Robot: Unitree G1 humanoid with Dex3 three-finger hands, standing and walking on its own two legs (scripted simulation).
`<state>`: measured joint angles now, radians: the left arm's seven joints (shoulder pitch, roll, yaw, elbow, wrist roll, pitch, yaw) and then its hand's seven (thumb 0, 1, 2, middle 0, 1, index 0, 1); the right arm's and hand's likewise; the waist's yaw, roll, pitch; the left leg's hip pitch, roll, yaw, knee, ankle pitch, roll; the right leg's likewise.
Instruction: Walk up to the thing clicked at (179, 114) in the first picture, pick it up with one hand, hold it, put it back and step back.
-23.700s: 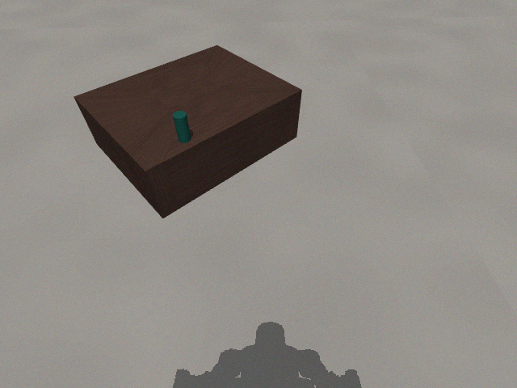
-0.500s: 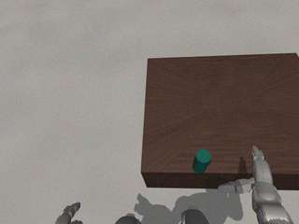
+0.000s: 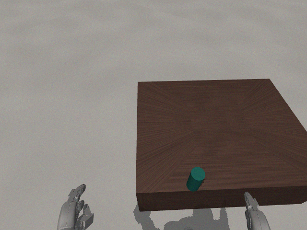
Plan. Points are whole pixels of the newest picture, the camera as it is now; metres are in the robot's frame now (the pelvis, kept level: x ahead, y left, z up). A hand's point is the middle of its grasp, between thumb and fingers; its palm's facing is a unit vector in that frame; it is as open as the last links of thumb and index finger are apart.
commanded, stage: home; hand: right
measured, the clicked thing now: (195, 179) +0.39 -0.17 -0.33
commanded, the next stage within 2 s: stand in 1.78 s
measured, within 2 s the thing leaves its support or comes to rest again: neither
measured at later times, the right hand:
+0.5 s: hand (230, 224) +0.17 -0.18 -0.06, palm faces +0.10 +0.95 -0.28, open 17.3 cm
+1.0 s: hand (233, 224) +0.17 -0.19 -0.06, palm faces +0.10 +0.96 -0.28, open 17.3 cm
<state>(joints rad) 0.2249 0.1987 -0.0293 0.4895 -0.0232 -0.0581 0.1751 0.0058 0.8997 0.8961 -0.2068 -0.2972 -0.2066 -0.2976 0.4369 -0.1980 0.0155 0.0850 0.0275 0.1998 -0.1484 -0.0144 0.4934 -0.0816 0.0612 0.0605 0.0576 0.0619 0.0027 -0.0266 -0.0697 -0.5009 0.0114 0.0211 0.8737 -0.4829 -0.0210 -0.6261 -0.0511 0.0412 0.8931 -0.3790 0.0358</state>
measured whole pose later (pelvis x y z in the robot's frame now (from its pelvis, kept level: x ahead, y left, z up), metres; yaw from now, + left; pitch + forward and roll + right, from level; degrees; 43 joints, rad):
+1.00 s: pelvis +0.00 -0.01 +0.00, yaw +1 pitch +6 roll +2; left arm 0.26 0.20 -0.01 0.53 -0.01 -0.12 0.17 0.01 0.90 0.90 -0.21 -0.30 -0.21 -0.30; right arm 0.43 -0.19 0.01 0.06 0.02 0.23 -0.15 -0.01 0.50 -0.08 0.06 0.06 0.06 0.06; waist 0.01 -0.03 -0.06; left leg -0.49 0.00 0.00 0.87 -0.47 -0.03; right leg -0.62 -0.06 0.02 0.90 -0.39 0.03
